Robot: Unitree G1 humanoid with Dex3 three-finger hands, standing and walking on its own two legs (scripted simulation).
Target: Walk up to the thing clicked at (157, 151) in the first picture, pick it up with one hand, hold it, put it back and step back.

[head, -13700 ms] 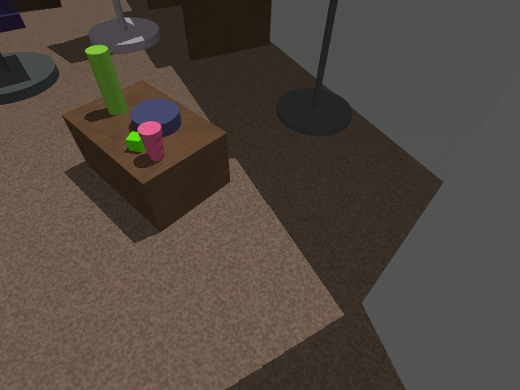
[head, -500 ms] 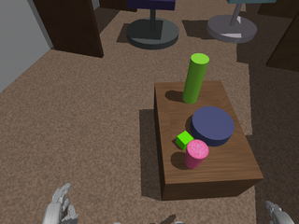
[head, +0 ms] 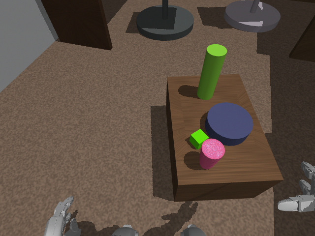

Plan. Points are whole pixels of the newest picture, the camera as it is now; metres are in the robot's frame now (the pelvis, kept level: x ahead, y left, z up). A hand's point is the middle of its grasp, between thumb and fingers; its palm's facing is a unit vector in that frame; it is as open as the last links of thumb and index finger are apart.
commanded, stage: go down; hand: right
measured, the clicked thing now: (209, 156) +0.46 -0.20 -0.30
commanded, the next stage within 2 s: approach in 0.98 s
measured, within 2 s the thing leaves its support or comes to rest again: neither
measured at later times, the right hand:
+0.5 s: hand (302, 160) +0.33 -0.37 -0.02, palm faces +0.19 +0.97 -0.15, open 17.4 cm
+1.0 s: hand (305, 147) +0.36 -0.39 -0.01, palm faces +0.19 +0.97 -0.12, open 17.5 cm
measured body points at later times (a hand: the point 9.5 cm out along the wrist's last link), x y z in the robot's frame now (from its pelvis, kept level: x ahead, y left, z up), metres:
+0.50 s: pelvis -0.01 +0.00 -0.01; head +0.10 -0.03 +0.43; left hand +0.07 +0.28 -0.10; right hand +0.31 -0.42 -0.01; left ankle +0.00 +0.14 -0.67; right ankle +0.01 -0.14 -0.67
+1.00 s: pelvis -0.01 -0.01 -0.02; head +0.12 -0.05 +0.41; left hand +0.06 +0.27 -0.12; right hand +0.35 -0.44 +0.00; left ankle +0.00 +0.14 -0.67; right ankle +0.01 -0.14 -0.67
